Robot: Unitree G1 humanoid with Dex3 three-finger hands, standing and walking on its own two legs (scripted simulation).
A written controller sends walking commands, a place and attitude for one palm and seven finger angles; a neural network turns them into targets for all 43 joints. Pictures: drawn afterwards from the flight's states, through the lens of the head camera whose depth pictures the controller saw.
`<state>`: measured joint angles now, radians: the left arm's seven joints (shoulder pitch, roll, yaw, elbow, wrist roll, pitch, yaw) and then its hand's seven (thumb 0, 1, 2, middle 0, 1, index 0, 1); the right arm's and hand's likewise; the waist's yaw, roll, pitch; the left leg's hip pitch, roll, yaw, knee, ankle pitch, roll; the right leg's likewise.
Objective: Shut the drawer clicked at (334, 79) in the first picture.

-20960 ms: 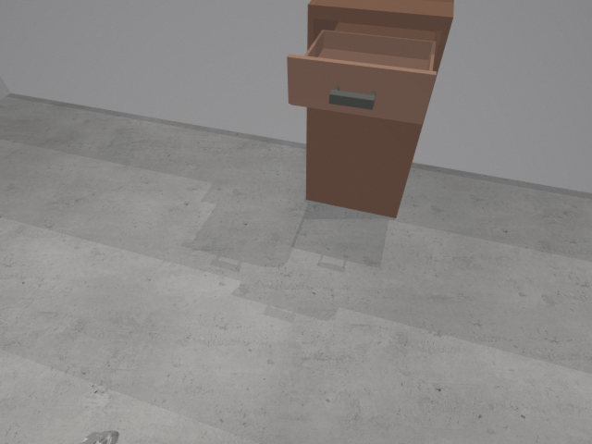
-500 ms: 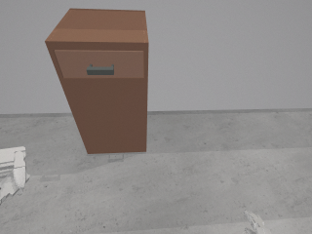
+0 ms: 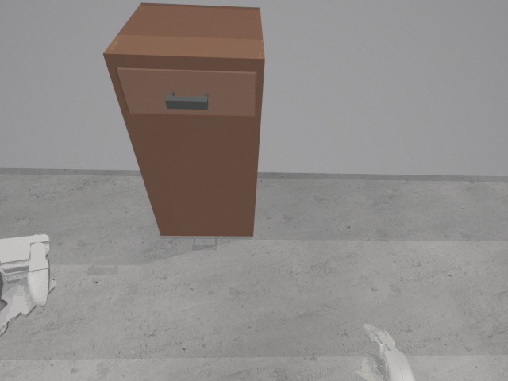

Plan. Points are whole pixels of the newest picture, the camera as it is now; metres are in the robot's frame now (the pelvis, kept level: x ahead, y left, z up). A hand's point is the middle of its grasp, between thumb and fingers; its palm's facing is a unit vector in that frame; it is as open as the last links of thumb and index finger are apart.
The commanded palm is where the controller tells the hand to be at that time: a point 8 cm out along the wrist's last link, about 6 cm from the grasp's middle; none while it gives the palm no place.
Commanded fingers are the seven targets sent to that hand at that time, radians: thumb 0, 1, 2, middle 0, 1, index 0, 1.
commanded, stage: let the arm hang, fingers relaxed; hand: left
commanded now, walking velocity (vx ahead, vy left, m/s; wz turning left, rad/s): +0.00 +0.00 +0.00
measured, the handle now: (188, 98) +0.86 +0.24 -0.01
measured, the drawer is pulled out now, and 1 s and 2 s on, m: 0.00 0.00 0.00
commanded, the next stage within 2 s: look to check the result in 1.18 s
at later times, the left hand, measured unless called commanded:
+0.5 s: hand out of the picture -0.04 +0.20 -0.19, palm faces +0.07 -0.98 -0.20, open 3.7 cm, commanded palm none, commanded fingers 0.00 0.90 0.90 -0.52 -0.65 -0.52 -0.65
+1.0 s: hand out of the picture -0.01 +0.15 -0.17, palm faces +0.06 -0.98 -0.18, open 7.3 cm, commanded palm none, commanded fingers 0.00 0.90 0.90 -0.20 -0.30 -0.20 -0.30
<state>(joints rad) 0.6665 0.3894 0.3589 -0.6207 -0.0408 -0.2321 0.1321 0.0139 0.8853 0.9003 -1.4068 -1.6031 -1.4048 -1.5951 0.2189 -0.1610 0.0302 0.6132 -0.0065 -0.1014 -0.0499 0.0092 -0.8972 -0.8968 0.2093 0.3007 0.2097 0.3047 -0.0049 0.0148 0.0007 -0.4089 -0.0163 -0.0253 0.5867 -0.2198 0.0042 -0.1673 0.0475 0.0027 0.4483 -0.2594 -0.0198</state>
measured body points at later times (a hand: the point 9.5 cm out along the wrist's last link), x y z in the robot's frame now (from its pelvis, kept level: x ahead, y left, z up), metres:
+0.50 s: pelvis -0.02 +0.01 +0.00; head +0.01 +0.04 +0.44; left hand -0.04 +0.26 -0.17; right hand -0.01 -0.25 -0.14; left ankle +0.07 +0.10 -0.74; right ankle -0.02 -0.12 -0.73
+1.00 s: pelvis +0.00 -0.01 +0.00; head +0.00 -0.02 +0.45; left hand -0.01 +0.20 -0.16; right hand +0.01 -0.23 -0.16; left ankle +0.07 +0.10 -0.74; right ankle -0.03 -0.12 -0.74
